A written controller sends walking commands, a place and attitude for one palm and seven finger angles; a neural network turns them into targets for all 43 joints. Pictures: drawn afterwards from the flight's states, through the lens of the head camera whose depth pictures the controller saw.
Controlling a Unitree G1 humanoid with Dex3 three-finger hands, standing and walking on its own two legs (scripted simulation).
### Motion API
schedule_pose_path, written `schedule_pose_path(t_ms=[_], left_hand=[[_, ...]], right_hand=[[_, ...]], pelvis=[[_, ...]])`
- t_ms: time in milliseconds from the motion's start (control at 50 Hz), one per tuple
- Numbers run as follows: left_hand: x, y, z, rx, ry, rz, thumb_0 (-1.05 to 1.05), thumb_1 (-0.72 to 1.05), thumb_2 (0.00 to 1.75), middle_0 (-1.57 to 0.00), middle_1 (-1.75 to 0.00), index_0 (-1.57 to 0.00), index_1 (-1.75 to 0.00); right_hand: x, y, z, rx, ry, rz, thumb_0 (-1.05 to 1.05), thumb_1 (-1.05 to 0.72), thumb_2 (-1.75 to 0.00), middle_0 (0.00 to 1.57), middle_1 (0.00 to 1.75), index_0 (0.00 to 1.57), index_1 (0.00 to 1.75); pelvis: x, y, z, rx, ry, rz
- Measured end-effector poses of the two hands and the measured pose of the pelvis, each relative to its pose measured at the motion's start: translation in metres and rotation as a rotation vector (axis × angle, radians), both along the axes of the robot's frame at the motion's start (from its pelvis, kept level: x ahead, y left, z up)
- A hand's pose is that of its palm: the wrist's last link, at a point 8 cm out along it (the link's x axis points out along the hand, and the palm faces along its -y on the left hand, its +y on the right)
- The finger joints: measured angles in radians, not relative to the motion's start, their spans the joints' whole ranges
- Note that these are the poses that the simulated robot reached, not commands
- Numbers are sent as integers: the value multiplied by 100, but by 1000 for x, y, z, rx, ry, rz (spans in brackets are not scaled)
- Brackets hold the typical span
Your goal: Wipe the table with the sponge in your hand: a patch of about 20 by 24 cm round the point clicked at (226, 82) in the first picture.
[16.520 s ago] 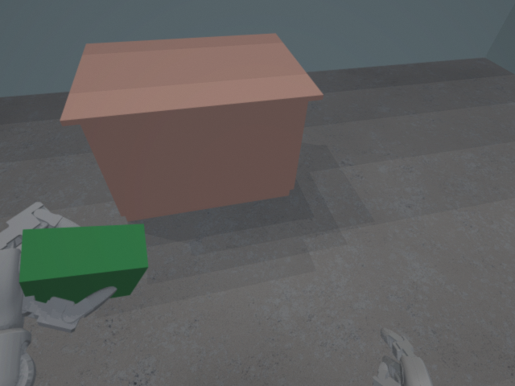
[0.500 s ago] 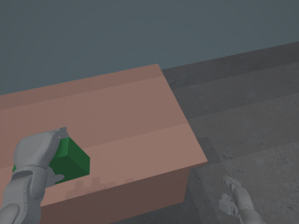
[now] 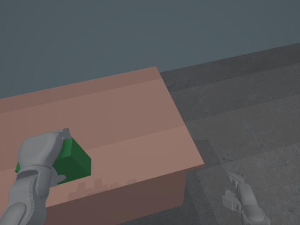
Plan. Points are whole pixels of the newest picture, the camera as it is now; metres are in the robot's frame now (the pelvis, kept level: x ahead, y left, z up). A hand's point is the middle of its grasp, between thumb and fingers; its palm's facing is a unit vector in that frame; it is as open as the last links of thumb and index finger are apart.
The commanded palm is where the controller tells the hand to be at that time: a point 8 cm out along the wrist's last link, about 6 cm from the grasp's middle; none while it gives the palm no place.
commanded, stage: move the sponge above the wiping area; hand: left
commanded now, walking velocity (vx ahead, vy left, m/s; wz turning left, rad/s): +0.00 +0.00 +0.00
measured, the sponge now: (61, 167) +0.22 +0.29 +0.05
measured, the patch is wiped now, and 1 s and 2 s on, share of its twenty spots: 0.00 0.00 0.00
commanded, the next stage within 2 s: none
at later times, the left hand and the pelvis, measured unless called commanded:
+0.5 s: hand (63, 161) +0.23 +0.28 +0.07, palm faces -0.01 -0.08 -1.00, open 9.5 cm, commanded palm +0.20 +0.28 +0.13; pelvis -0.01 +0.00 +0.00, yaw +0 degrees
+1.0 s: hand (67, 157) +0.25 +0.29 +0.05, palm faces -0.03 -0.08 -1.00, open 9.5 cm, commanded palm +0.23 +0.29 +0.11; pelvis +0.00 +0.00 +0.00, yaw +0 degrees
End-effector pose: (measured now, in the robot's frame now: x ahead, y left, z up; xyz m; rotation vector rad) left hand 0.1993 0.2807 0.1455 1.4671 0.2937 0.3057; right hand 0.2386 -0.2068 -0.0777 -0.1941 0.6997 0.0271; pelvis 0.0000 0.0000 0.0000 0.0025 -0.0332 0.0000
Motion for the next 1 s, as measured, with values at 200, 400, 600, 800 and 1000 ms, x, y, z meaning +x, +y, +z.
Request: schedule_pose_path(t_ms=[200,400,600,800,1000], left_hand=[[-2,-2,-1,3,4,14,0,-44,102,-79,-137,-79,-136],[-2,0,-17,-7,40,7,0,-44,102,-79,-137,-79,-136],[17,-5,-22,8,16,-19,0,-44,102,-79,-136,-79,-136],[22,0,-36,-10,66,9,0,-44,103,-79,-137,-78,-136],[30,1,-43,-2,52,-6,0,-44,103,-79,-137,-79,-136]], right_hand=[[-7,-7,-2,4,4,-22,1,-90,-90,20,30,20,30],[-20,-10,-6,-11,19,-33,1,-90,-90,20,30,20,30],[-29,-7,-9,4,39,-57,1,-90,-90,20,30,20,30],[-29,-9,-10,-3,52,-69,1,-90,-90,20,30,20,30],[-23,-7,-11,-12,64,-72,1,-90,-90,20,30,20,30]], pelvis=[[-3,-3,0,3,-4,-5],[-10,-4,-1,2,-7,0],[-13,-1,0,3,1,-7],[-9,3,-1,2,10,-5],[-3,4,-1,0,23,-6]])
